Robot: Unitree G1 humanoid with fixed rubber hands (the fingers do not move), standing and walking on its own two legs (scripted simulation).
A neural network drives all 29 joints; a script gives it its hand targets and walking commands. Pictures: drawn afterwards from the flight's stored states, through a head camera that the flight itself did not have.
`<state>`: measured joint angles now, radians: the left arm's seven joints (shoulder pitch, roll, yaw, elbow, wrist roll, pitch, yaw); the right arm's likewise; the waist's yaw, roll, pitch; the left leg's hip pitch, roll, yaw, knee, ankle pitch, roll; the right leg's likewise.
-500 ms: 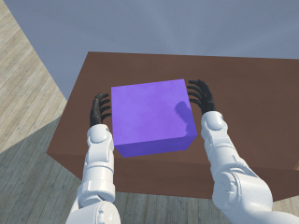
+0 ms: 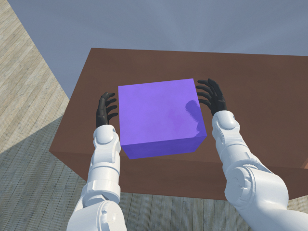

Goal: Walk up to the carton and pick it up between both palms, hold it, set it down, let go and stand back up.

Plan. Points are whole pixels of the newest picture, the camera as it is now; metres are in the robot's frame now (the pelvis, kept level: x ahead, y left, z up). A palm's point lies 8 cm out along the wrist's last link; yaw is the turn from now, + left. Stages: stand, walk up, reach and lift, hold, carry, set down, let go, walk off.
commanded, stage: set down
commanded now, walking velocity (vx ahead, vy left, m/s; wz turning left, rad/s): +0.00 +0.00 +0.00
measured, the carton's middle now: (159, 121) +0.43 +0.03 -0.04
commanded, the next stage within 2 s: none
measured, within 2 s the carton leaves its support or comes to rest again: rests again in 0.98 s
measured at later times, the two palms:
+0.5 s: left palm (104, 122) +0.38 +0.17 +0.03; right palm (215, 107) +0.44 -0.13 +0.04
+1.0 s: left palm (103, 121) +0.38 +0.18 +0.03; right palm (213, 106) +0.45 -0.13 +0.03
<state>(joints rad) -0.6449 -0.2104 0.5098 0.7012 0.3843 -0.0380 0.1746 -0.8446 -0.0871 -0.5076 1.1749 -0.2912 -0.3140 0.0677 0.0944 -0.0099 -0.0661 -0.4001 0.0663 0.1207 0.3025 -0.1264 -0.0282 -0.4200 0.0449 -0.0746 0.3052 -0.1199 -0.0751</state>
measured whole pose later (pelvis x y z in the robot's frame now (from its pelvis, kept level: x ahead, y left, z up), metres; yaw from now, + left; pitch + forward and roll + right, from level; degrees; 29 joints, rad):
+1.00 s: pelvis +0.01 +0.00 +0.00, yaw +1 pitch +14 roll +0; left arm -0.61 -0.23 0.52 0.66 0.42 -0.07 0.13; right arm -0.81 -0.07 -0.54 1.13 -0.33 -0.33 0.08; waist 0.09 -0.01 -0.07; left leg -0.42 0.06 0.11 0.33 -0.16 -0.03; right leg -0.43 0.04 -0.08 0.33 -0.16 -0.07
